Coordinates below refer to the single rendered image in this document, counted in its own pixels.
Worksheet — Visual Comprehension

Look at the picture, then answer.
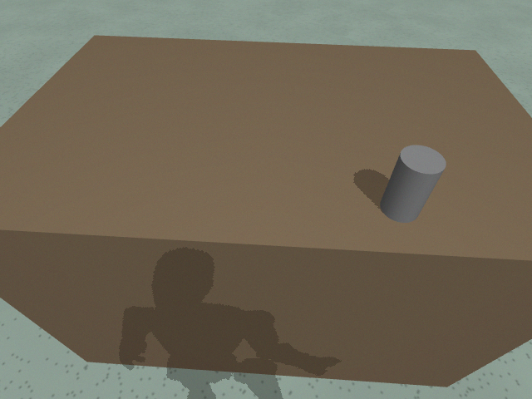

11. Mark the can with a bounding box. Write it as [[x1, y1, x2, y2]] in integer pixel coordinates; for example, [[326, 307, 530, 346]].
[[380, 145, 446, 223]]

